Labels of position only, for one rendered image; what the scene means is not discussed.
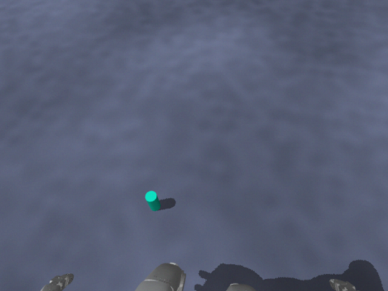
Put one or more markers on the right robot hand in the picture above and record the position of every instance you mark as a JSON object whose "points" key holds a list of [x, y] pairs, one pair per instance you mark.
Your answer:
{"points": [[339, 285]]}

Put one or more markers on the left robot hand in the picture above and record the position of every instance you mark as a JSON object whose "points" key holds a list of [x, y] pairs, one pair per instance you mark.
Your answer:
{"points": [[58, 283]]}

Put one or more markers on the can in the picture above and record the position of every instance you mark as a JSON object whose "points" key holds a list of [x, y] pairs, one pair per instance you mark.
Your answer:
{"points": [[152, 200]]}

